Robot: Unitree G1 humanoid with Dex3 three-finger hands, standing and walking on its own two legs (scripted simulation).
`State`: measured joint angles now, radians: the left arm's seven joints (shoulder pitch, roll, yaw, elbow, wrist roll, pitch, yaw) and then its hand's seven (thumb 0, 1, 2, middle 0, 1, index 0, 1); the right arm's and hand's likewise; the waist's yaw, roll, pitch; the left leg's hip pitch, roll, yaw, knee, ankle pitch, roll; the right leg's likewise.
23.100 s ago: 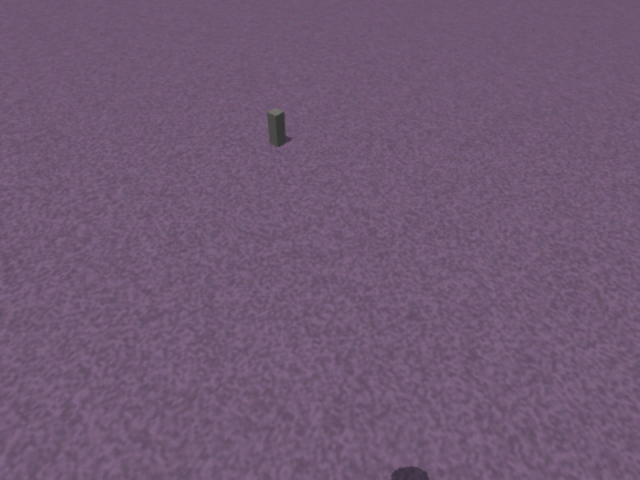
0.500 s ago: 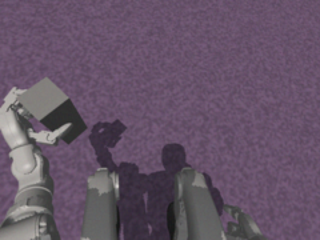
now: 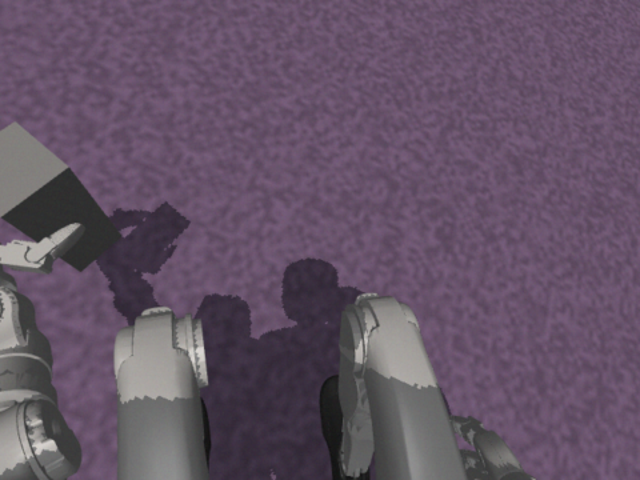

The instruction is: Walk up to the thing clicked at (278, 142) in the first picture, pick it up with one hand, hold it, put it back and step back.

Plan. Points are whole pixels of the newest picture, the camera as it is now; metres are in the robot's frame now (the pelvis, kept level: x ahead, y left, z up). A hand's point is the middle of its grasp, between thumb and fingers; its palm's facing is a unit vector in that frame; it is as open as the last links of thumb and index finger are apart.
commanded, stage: crouch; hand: left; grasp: from the side
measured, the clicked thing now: (53, 210) +0.44 +0.28 -0.07
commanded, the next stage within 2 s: lower in 0.56 s
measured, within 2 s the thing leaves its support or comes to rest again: neither
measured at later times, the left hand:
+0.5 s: hand (41, 224) +0.44 +0.31 -0.11, palm faces +0.42 -0.91 -0.03, open 10.5 cm
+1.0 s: hand (64, 233) +0.45 +0.31 -0.16, palm faces +0.41 -0.91 -0.03, open 10.5 cm
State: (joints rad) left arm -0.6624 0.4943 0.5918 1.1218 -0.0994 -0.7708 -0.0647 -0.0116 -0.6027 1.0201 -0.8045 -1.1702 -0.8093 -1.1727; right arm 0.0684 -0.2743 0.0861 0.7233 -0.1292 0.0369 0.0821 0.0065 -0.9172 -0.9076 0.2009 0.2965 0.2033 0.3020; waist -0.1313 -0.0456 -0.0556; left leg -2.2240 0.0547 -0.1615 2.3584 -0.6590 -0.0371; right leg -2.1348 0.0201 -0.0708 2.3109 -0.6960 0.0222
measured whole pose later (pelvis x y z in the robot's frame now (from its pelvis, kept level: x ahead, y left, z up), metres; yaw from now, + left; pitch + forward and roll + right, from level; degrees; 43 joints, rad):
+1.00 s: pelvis +0.00 +0.01 -0.05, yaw -5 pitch +22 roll -11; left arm -0.63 0.66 0.64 1.21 -0.10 -0.87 -0.06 -0.01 -0.59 1.00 -0.81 -1.17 -0.82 -1.15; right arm -0.04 -0.32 0.27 0.65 -0.23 0.07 0.13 0.00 -0.91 -0.90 0.20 0.30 0.21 0.30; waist -0.19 -0.14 0.13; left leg -2.29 0.05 -0.28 2.58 -0.69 -0.04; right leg -2.16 0.06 -0.14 2.45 -0.69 0.05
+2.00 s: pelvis -0.01 +0.02 -0.06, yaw -9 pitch +16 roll -15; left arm -0.67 0.84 0.65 1.38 -0.07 -0.98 0.01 -0.01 -0.56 0.98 -0.79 -1.15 -0.80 -1.14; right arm -0.12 -0.36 0.43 0.58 -0.32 0.07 0.14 0.00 -0.89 -0.90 0.20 0.30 0.21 0.30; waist -0.24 -0.23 0.26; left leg -2.26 0.04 -0.36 2.64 -0.70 -0.03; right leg -2.10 0.09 -0.20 2.44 -0.67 0.07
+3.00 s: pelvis -0.01 +0.03 -0.06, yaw -10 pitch +14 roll -17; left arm -0.67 0.86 0.65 1.39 -0.10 -1.01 0.02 -0.01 -0.41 0.25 -0.41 -0.35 -0.43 -0.34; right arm -0.15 -0.36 0.47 0.56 -0.33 0.07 0.14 0.00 -0.90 -0.89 0.21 0.30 0.21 0.30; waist -0.23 -0.26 0.27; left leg -2.25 0.05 -0.39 2.65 -0.71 -0.02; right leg -2.08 0.10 -0.22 2.43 -0.66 0.08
